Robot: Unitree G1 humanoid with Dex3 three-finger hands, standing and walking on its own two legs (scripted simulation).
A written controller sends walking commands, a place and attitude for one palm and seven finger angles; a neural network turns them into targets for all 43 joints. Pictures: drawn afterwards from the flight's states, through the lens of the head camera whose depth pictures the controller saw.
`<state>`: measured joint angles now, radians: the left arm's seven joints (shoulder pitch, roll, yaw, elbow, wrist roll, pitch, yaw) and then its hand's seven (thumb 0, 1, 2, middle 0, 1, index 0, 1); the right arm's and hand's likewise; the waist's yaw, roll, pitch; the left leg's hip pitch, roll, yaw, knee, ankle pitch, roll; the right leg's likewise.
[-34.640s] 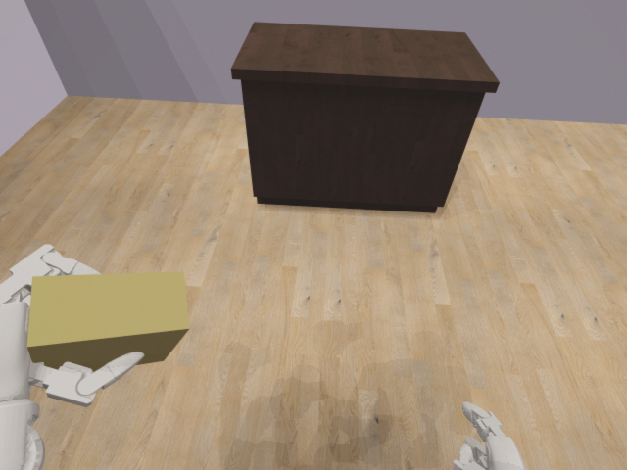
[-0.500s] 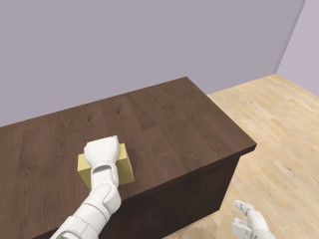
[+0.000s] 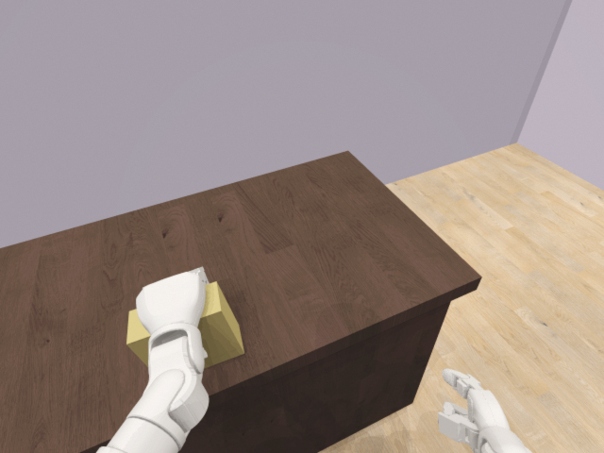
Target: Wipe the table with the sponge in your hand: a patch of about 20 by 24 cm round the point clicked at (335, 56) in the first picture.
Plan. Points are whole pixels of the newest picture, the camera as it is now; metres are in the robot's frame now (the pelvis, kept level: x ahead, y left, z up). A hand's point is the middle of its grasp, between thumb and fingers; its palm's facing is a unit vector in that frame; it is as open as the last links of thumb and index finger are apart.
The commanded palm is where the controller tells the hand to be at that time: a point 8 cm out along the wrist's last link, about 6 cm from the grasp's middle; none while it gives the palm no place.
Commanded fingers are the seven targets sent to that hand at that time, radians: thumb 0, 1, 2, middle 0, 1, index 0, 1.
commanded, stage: slide back across to the middle lane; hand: left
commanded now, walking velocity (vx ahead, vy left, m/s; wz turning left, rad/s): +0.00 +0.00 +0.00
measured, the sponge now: (194, 340) +0.28 +0.21 -0.02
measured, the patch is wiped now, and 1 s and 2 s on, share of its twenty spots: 1.00 1.00 1.00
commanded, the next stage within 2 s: wipe forward along the middle lane in 0.34 s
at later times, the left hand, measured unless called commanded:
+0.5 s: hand (158, 340) +0.25 +0.24 +0.03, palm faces -0.01 -0.12 -0.99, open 9.9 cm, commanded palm +0.22 +0.25 +0.07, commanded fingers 0.00 0.10 1.30 -1.20 -1.60 -1.20 -1.60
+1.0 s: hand (151, 320) +0.29 +0.27 +0.02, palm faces -0.08 -0.05 -1.00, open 9.9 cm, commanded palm +0.27 +0.28 +0.05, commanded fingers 0.00 0.10 1.30 -1.20 -1.60 -1.20 -1.60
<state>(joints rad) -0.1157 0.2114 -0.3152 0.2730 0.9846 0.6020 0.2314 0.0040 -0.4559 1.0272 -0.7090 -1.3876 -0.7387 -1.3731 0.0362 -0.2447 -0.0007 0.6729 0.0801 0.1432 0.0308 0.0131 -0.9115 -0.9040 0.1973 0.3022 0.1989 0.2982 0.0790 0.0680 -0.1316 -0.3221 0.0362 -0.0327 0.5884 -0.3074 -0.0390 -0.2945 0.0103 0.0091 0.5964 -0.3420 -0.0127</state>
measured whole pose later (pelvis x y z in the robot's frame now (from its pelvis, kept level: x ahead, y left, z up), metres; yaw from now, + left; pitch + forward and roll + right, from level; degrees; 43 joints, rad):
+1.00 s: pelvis -0.03 -0.01 +0.00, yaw +1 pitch +5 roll +0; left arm -0.29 0.33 -0.12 0.58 1.00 0.38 0.20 -0.02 -0.51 1.05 -0.76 -1.35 -0.79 -1.32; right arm 0.12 -0.26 -0.01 0.73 0.07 0.07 -0.06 0.01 -0.91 -0.90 0.20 0.30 0.20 0.30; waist 0.06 0.08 -0.12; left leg -0.44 0.04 -0.06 0.62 -0.28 -0.04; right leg -0.41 0.02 -0.02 0.63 -0.32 -0.03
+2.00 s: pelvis -0.03 +0.01 -0.02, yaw +0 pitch +15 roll -2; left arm -0.75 0.53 0.02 1.11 1.05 0.22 0.24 0.02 -0.55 1.10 -0.78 -1.33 -0.81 -1.33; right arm 0.24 -0.26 -0.01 0.74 0.06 0.06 -0.04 0.01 -0.91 -0.90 0.20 0.30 0.20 0.30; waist -0.04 0.05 -0.15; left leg -0.71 0.05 -0.06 0.75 -0.30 -0.03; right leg -0.65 0.03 -0.01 0.69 -0.30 0.00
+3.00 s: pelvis +0.01 +0.04 -0.01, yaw +0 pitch +13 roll -3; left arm -0.46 0.59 0.16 0.84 1.03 0.14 0.18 0.00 -0.53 1.09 -0.75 -1.36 -0.78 -1.37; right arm 0.20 -0.26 -0.03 0.71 0.06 0.11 0.00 0.01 -0.91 -0.90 0.20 0.30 0.20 0.30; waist -0.01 0.05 -0.14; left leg -0.58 0.03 -0.05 0.70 -0.35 0.01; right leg -0.49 0.01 0.00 0.58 -0.32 0.03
